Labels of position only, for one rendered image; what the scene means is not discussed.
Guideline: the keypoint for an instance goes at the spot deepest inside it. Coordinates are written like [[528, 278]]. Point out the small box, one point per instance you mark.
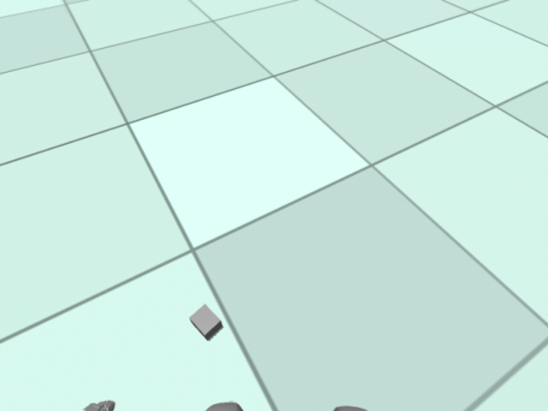
[[206, 322]]

